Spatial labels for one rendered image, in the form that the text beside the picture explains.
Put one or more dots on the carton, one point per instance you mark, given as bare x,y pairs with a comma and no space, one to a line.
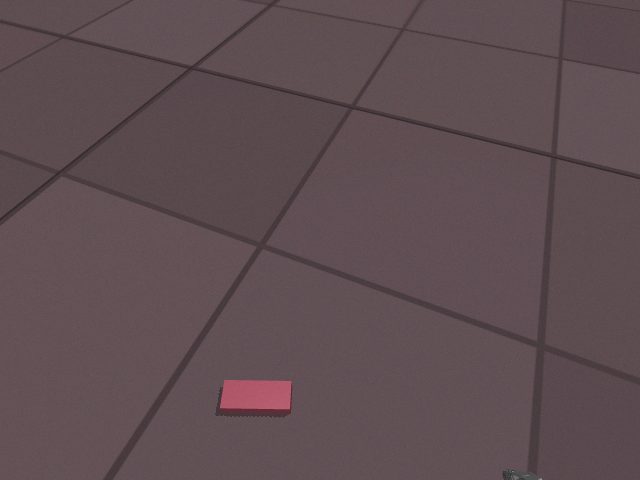
256,396

